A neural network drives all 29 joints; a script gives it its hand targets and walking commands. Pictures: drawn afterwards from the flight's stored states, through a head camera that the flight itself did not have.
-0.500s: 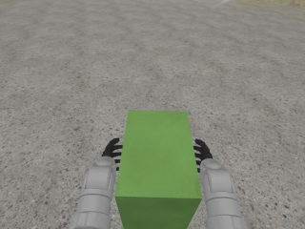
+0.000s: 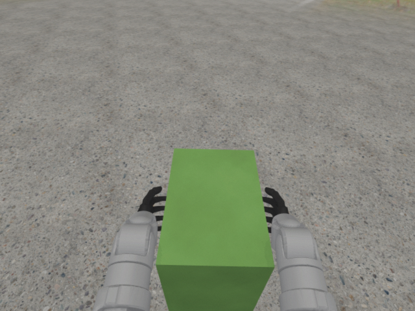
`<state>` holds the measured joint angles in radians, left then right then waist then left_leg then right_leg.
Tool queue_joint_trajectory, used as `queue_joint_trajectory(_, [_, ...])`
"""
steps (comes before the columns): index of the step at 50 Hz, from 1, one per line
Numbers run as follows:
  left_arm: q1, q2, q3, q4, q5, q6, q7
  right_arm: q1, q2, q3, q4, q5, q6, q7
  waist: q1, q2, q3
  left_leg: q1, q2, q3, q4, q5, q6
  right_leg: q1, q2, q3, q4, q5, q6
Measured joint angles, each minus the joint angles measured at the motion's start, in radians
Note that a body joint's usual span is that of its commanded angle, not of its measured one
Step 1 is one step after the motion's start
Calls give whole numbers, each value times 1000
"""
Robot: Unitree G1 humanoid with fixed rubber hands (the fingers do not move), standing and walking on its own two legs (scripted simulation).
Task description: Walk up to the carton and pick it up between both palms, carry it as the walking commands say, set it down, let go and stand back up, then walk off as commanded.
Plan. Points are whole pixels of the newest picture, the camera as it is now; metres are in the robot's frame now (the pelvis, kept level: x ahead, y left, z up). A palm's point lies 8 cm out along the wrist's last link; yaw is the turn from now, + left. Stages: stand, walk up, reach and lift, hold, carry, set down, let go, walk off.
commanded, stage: hold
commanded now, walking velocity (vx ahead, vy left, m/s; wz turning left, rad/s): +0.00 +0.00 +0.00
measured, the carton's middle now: (211, 236) +0.31 +0.00 -0.03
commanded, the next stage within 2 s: carry in 1.10 s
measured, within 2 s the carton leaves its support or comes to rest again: neither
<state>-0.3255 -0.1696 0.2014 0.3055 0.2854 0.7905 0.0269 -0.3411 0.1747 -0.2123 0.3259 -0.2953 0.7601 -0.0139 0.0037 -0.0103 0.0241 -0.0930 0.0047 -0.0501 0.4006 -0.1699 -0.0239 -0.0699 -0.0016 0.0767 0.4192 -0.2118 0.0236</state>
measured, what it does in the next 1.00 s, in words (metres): stands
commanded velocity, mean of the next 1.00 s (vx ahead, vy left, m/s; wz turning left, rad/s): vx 0.00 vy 0.00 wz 0.00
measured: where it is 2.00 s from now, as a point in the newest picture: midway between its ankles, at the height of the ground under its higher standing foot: outside the picture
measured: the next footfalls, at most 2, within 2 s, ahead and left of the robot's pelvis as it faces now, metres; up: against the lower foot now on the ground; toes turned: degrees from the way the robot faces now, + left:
left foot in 1.54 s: +0.04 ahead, +0.03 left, +0.00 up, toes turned +8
right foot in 1.84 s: +0.03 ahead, -0.32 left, +0.00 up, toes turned -7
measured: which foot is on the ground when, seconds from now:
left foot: down 0.00-1.00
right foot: down 0.00-1.00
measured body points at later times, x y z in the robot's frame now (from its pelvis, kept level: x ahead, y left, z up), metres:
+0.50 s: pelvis +0.01 +0.00 +0.00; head -0.04 +0.00 +0.45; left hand +0.31 +0.14 +0.04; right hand +0.31 -0.14 +0.04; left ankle +0.04 +0.14 -0.74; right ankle +0.02 -0.14 -0.74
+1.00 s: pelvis +0.00 +0.00 +0.00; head -0.04 +0.00 +0.45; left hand +0.30 +0.14 +0.04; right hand +0.31 -0.13 +0.04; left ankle +0.04 +0.14 -0.74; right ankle +0.02 -0.14 -0.74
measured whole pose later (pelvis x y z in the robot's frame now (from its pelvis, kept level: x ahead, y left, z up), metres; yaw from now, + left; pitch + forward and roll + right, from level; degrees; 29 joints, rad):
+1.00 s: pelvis +0.00 +0.00 +0.00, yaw +0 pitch -7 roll +0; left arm -0.31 -0.16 0.18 0.29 0.28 0.79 0.03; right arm -0.32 0.17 -0.19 0.31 -0.28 0.76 -0.02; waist 0.01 -0.01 0.02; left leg -0.11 0.01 -0.05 0.40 -0.17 -0.02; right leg -0.08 0.00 0.08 0.42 -0.21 0.03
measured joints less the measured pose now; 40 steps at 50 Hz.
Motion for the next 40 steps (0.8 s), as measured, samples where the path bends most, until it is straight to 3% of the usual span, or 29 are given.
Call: queue_joint_trajectory(40, [23,7,-27,-19,-12,0,7,28,-8,27,-24,16,2,-9,4,2,-4,-6,3,0,-6,1,-1,-5,3,3,-11,5,0])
